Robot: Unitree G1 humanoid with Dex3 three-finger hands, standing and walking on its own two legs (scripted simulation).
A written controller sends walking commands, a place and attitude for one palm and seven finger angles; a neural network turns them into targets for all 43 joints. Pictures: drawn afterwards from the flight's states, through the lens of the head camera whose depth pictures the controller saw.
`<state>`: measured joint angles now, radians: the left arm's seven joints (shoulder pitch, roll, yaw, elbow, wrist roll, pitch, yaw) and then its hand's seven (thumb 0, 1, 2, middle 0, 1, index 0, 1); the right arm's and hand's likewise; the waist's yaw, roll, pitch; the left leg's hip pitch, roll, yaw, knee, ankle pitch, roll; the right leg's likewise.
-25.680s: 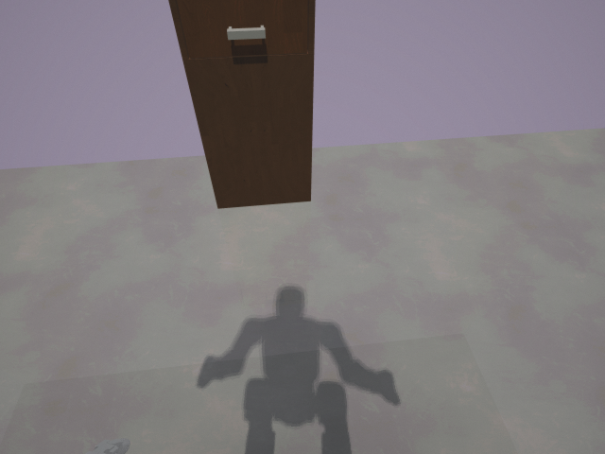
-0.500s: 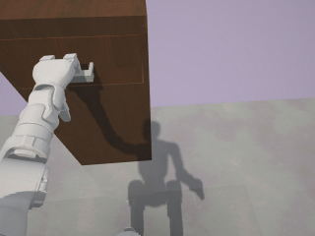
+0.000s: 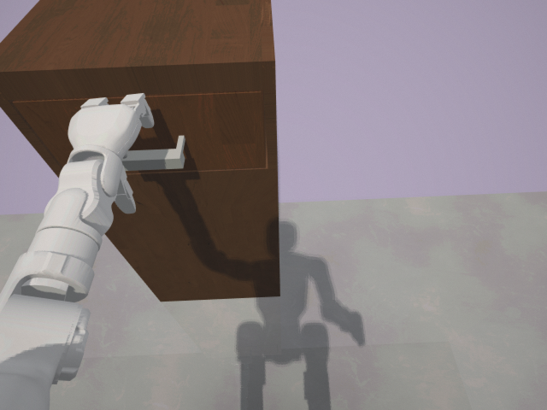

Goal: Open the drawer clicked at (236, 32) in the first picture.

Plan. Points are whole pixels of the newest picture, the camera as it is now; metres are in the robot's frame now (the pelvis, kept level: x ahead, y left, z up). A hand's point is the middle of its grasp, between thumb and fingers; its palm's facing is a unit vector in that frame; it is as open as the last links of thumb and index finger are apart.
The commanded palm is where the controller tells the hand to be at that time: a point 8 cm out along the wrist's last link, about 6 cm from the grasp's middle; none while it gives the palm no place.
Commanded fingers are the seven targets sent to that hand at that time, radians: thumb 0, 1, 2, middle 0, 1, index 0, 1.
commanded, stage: lift the fingers back up to retry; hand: left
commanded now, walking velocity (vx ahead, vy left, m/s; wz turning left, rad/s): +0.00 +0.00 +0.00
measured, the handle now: (150, 151) +0.54 +0.23 +0.05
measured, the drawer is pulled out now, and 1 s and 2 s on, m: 0.00 0.00 0.00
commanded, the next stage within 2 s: re-aim the fingers above the handle in 0.16 s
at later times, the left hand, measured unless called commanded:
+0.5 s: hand (115, 165) +0.44 +0.24 +0.12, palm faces -0.02 -0.01 -1.00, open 13.9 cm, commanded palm +0.42 +0.24 +0.17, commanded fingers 0.00 -0.50 0.30 -0.30 -1.20 -0.30 -1.20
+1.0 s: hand (111, 169) +0.44 +0.26 +0.11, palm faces -0.10 -0.02 -1.00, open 13.9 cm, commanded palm +0.44 +0.25 +0.17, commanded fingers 0.00 -0.50 0.30 -0.30 -1.20 -0.30 -1.20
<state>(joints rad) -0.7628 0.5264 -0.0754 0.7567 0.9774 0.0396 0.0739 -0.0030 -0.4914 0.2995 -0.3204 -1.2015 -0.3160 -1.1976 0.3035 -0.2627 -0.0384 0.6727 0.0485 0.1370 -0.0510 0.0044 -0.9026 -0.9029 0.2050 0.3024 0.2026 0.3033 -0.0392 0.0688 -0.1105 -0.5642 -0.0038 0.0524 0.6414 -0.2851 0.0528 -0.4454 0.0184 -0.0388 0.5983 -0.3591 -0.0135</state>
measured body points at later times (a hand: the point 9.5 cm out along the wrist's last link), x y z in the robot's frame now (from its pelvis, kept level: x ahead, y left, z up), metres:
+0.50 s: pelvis +0.00 -0.01 +0.00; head +0.05 -0.03 +0.45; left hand +0.43 +0.24 +0.17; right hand +0.11 -0.27 -0.13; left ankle +0.01 +0.08 -0.72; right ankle -0.05 -0.11 -0.72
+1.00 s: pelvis -0.01 -0.01 +0.00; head +0.05 -0.03 +0.45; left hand +0.44 +0.25 +0.16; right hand +0.05 -0.29 -0.13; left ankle +0.01 +0.08 -0.72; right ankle -0.05 -0.11 -0.72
